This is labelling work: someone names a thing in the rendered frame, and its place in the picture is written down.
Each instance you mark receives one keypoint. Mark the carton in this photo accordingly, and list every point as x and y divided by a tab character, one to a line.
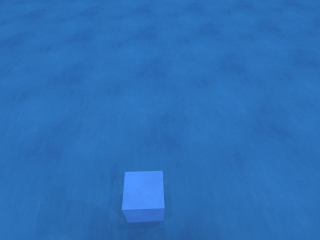
143	196

